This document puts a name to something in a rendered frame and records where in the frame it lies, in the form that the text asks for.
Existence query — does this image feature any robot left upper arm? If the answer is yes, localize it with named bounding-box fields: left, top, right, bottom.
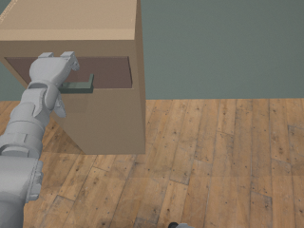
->
left=0, top=155, right=44, bottom=228

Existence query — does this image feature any robot left forearm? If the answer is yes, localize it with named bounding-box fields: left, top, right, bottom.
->
left=0, top=80, right=59, bottom=160

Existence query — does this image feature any left robot hand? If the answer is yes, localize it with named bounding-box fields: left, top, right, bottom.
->
left=28, top=51, right=80, bottom=118

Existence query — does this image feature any handle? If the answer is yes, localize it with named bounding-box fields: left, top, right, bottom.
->
left=58, top=73, right=94, bottom=94

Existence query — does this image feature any cabinet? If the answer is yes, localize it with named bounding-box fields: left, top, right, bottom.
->
left=0, top=0, right=146, bottom=155

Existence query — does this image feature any drawer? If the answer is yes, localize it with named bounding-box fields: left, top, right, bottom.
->
left=7, top=56, right=133, bottom=89

